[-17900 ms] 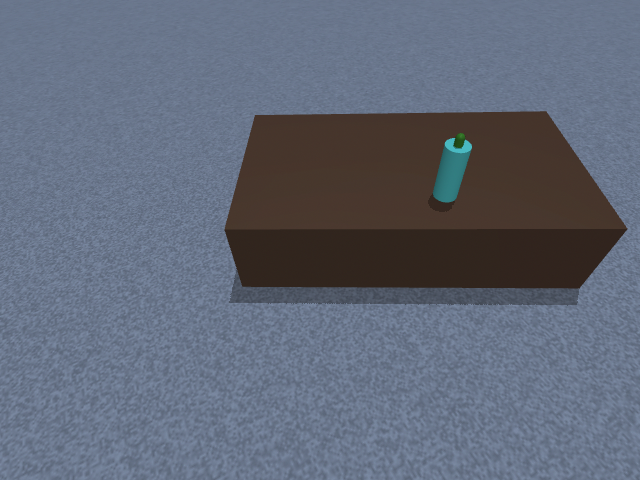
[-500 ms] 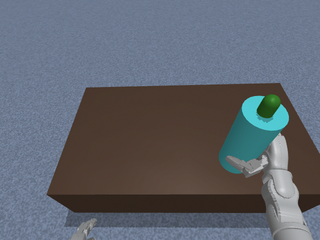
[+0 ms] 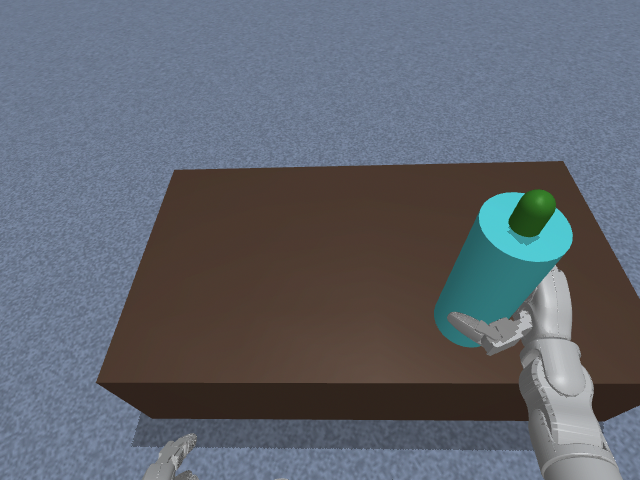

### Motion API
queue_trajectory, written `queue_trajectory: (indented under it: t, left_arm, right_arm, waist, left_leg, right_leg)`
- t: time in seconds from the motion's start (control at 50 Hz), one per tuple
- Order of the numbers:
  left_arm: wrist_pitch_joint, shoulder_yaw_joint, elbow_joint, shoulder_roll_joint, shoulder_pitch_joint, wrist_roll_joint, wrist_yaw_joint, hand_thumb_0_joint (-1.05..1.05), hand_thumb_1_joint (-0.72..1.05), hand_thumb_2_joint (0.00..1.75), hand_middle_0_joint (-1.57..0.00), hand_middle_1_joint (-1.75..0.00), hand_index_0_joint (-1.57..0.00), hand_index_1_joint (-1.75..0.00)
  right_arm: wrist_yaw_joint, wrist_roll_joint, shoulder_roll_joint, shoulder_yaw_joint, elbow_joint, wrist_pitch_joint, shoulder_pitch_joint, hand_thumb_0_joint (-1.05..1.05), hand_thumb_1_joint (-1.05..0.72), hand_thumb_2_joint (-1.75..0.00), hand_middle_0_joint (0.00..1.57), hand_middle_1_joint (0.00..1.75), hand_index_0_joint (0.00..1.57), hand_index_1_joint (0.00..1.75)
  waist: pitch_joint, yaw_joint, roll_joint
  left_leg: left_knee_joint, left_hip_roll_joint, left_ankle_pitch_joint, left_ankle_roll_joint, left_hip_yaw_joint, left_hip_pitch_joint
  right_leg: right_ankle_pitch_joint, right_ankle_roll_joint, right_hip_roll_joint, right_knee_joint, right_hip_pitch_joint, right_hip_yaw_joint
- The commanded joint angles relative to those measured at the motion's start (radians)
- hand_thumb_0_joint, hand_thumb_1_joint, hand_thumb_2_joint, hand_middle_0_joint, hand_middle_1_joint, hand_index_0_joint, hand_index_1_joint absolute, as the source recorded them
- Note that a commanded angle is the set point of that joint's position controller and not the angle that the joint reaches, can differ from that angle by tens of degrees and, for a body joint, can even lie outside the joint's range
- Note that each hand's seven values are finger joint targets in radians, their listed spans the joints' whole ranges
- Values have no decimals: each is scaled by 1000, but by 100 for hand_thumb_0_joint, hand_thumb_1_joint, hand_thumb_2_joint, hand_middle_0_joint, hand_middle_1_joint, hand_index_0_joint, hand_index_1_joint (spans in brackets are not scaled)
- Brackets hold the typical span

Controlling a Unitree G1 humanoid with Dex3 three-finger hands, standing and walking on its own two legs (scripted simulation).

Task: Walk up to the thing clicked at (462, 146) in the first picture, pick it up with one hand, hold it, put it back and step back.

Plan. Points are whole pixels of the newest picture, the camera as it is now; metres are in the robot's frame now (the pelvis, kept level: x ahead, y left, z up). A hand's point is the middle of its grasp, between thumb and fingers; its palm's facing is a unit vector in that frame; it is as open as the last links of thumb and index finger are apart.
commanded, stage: hold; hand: right
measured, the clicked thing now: (495, 270) +0.34 -0.16 +0.10
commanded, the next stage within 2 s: crouch in 0.70 s
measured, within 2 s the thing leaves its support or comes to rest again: neither
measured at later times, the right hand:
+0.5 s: hand (486, 292) +0.34 -0.17 +0.05, palm faces +0.13 +0.99 +0.01, open 11.2 cm
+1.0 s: hand (484, 293) +0.35 -0.17 +0.04, palm faces +0.13 +0.99 +0.02, open 11.3 cm
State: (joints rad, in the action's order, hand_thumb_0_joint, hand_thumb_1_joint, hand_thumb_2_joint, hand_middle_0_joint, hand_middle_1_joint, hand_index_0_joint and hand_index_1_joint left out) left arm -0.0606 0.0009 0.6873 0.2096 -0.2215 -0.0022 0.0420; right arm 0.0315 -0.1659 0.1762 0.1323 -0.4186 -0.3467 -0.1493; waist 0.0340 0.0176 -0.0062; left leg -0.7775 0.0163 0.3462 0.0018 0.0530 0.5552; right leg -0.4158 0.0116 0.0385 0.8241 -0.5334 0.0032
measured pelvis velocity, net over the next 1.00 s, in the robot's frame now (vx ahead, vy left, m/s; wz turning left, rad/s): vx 0.00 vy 0.00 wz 0.00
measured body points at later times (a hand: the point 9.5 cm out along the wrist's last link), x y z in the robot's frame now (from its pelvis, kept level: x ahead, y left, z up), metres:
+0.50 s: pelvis +0.01 +0.00 +0.00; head +0.06 +0.00 +0.45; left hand +0.14 +0.25 -0.11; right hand +0.33 -0.22 +0.05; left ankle +0.03 +0.12 -0.71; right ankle +0.00 -0.12 -0.71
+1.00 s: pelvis +0.00 +0.00 -0.01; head +0.06 -0.01 +0.44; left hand +0.14 +0.25 -0.11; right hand +0.33 -0.22 +0.04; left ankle +0.03 +0.12 -0.71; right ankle +0.00 -0.12 -0.71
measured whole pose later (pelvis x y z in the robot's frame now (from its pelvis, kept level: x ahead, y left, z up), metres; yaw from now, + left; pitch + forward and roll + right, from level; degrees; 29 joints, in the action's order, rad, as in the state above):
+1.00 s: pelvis +0.00 +0.00 -0.01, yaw +0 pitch +9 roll +1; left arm -0.06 0.01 0.69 0.21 -0.21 0.01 0.04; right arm 0.03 -0.17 0.17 0.16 -0.50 -0.39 -0.19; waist 0.04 0.02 0.00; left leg -0.82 0.02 0.37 0.00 0.06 0.61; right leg -0.43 0.01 0.04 0.86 -0.58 0.01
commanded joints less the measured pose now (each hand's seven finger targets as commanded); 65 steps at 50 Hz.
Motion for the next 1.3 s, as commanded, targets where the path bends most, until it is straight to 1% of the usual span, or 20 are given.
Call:
queue_trajectory:
  t: [0.0,0.02,0.08,0.18,0.36,0.4,0.44,0.68,0.78,0.88,0.9,0.94,0.96,1.02,1.04,1.1,1.16,1.2,1.22,1.28]
  left_arm:
    - [-44,49,-125,131,20,0,12,0,90,91,-19,-30,-19,-30]
    - [-43,42,-122,125,30,1,9,0,90,90,-20,-30,-20,-30]
    - [-39,44,-118,130,10,2,12,0,90,91,-19,-30,-20,-30]
    - [-38,45,-121,128,24,1,16,0,90,91,-19,-30,-20,-30]
    - [-39,50,-124,136,24,0,14,0,90,90,-19,-30,-20,-30]
    - [-38,47,-119,127,19,1,13,0,90,90,-19,-30,-20,-30]
    - [-41,45,-131,133,29,0,11,0,91,90,-19,-30,-20,-30]
    - [-33,43,-121,128,17,-2,17,0,90,91,-19,-30,-19,-30]
    - [-36,49,-122,137,24,-1,15,0,91,91,-20,-31,-21,-30]
    - [-39,50,-110,134,13,5,12,0,90,92,-19,-31,-19,-31]
    - [-36,52,-104,132,16,6,10,0,89,92,-19,-30,-19,-31]
    - [-39,53,-104,134,20,9,8,0,89,92,-19,-30,-19,-31]
    - [-38,58,-90,138,10,13,7,0,89,92,-19,-31,-19,-31]
    - [-46,54,-93,141,20,20,2,0,90,92,-20,-31,-19,-31]
    - [-50,58,-82,147,8,23,2,0,89,92,-20,-31,-19,-31]
    - [-54,61,-80,156,-21,32,-5,0,88,92,-20,-31,-20,-31]
    - [-52,58,-69,163,-55,40,-11,0,88,92,-20,-31,-19,-31]
    - [-50,54,-74,170,-71,46,-17,0,88,93,-20,-30,-19,-31]
    - [-47,51,-88,173,-81,46,-19,0,88,92,-19,-31,-19,-31]
    - [-32,47,-87,184,-106,49,-27,0,87,92,-19,-30,-19,-31]
  right_arm:
    - [-16,-7,118,59,222,-75,-244,0,-9,-127,127,141,131,141]
    - [-16,-6,107,44,202,-74,-255,0,-9,-127,127,141,131,141]
    - [-12,1,118,36,258,-90,-286,0,-9,-128,127,141,131,141]
    - [-8,-4,101,29,224,-84,-260,0,-9,-129,128,143,132,143]
    - [-4,-6,114,42,231,-78,-261,0,-9,-128,128,142,132,142]
    - [-7,-5,135,73,230,-83,-261,0,-10,-127,127,141,131,141]
    - [-5,-10,111,44,242,-85,-249,0,-12,-128,129,142,133,142]
    - [-4,-5,129,58,235,-89,-249,0,-10,-129,129,143,133,143]
    - [3,-10,95,25,222,-82,-245,0,-4,-128,127,142,131,142]
    - [-1,-10,97,52,151,-89,-258,0,-9,-126,130,142,133,142]
    - [-6,-4,125,77,147,-95,-289,0,-9,-125,129,141,133,141]
    - [4,-4,86,50,85,-107,-300,0,-8,-125,129,141,132,141]
    - [0,0,126,88,83,-122,-347,0,-9,-126,129,141,132,141]
    - [10,6,95,60,-5,-160,-433,0,-9,-125,128,140,131,140]
    - [10,9,135,103,-31,-178,-469,0,-7,-126,128,141,131,141]
    - [19,21,173,113,-65,-238,-618,0,-5,-127,127,141,131,141]
    - [20,32,217,160,-248,-272,-671,0,-4,-129,127,143,132,143]
    - [24,35,300,218,-239,-303,-776,0,-1,-129,126,142,131,142]
    - [30,41,318,213,-232,-308,-837,0,-2,-128,125,141,130,141]
    - [46,44,282,214,-442,-294,-820,0,-4,-126,124,140,129,140]
  waist:
    - [295,-7,-2]
    - [239,-2,-9]
    - [311,2,-31]
    - [283,13,10]
    - [287,1,-1]
    - [287,-4,-3]
    - [287,-4,-6]
    - [305,1,8]
    - [271,8,-8]
    - [256,14,24]
    - [243,10,11]
    - [218,25,33]
    - [243,31,24]
    - [229,48,28]
    - [275,41,3]
    - [413,59,-33]
    - [444,75,-17]
    - [567,67,-50]
    - [628,69,-74]
    - [590,92,-60]
  left_leg:
    - [94,-13,-217,-8,-17,-191]
    - [94,-14,-193,-10,-13,-164]
    - [80,-16,-217,-14,-13,-172]
    - [88,-12,-246,-6,-18,-181]
    - [92,-10,-231,-7,-19,-186]
    - [92,-7,-237,-5,-24,-193]
    - [87,-11,-241,-8,-19,-194]
    - [88,-7,-280,-6,-25,-208]
    - [83,-14,-245,-10,-12,-168]
    - [68,-11,-257,-7,-16,-153]
    - [67,-8,-235,-7,-23,-139]
    - [51,-9,-198,-7,-26,-91]
    - [42,-3,-185,-6,-40,-80]
    - [-24,-8,-130,-9,-35,29]
    - [-61,-8,-130,-12,-37,57]
    - [-166,-10,-134,-14,-42,158]
    - [-254,-11,-111,-14,-52,259]
    - [-317,-5,-124,-17,-67,266]
    - [-340,-4,-138,-19,-67,258]
    - [-394,-4,-136,-26,-62,335]
  right_leg:
    - [222,-21,-27,-125,75,-1]
    - [200,-21,-25,-129,52,2]
    - [234,-14,-21,-127,100,8]
    - [244,-23,-25,-111,83,0]
    - [230,-23,-28,-115,73,-1]
    - [230,-25,-30,-107,63,-5]
    - [240,-21,-27,-116,75,-1]
    - [266,-24,-30,-102,85,-5]
    - [259,-18,-23,-117,84,4]
    - [256,-24,-24,-95,36,3]
    - [231,-26,-26,-88,21,0]
    - [193,-31,-25,-70,-11,2]
    - [171,-33,-28,-49,-30,-1]
    - [122,-33,-26,-2,-104,11]
    - [127,-29,-26,28,-115,16]
    - [139,-23,-25,127,-156,22]
    - [106,-25,-27,232,-303,21]
    - [115,-24,-30,300,-371,18]
    - [131,-21,-35,315,-375,16]
    - [127,-22,-39,378,-486,16]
